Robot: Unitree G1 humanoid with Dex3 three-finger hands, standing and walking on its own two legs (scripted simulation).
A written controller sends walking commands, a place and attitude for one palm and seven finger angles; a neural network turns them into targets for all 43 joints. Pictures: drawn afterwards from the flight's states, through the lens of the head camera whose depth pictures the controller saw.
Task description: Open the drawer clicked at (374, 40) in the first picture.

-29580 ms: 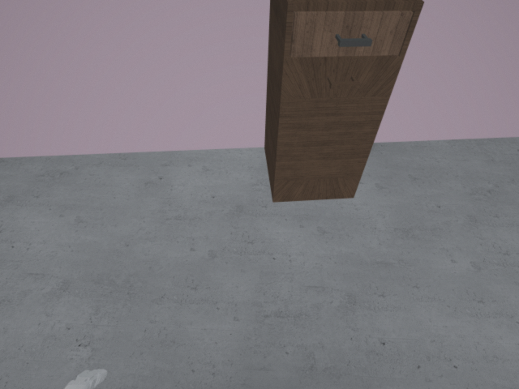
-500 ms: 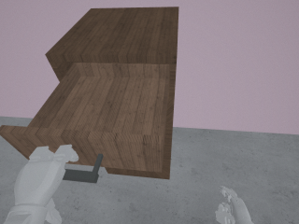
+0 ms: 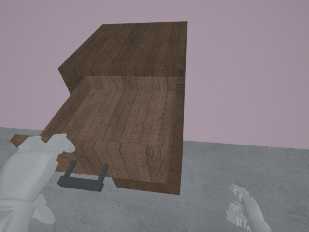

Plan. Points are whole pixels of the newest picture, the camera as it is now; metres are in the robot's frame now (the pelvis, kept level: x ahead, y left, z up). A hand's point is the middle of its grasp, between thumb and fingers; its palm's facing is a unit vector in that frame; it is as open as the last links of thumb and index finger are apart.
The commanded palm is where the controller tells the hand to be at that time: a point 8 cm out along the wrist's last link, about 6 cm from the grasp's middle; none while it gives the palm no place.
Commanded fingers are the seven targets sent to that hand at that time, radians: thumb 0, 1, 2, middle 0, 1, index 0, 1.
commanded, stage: lift the hand off the handle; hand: left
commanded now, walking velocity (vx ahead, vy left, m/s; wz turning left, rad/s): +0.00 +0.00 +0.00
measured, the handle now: (84, 175) +0.22 +0.22 +0.07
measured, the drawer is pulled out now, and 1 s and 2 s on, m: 0.30 0.30 0.30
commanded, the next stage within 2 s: draw the hand back to the body in 0.66 s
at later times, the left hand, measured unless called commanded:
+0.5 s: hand (40, 153) +0.19 +0.25 +0.20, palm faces +0.17 -0.02 -0.98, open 13.8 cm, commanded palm +0.14 +0.25 +0.26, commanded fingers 0.00 -0.50 0.30 -0.30 -1.20 -0.30 -1.20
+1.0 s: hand (32, 153) +0.18 +0.25 +0.21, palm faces +0.20 -0.02 -0.98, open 13.8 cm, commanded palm +0.13 +0.26 +0.27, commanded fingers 0.00 -0.50 0.30 -0.30 -1.20 -0.30 -1.20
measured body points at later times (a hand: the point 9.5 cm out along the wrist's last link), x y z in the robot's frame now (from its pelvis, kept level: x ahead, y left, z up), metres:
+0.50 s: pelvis -0.01 +0.01 +0.00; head -0.02 -0.05 +0.45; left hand +0.17 +0.24 +0.25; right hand +0.23 -0.19 -0.08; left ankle +0.00 +0.13 -0.73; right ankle -0.01 -0.12 -0.73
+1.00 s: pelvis -0.01 +0.01 +0.00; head -0.02 -0.04 +0.45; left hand +0.16 +0.25 +0.27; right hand +0.23 -0.18 -0.07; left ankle +0.00 +0.13 -0.73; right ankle -0.01 -0.12 -0.73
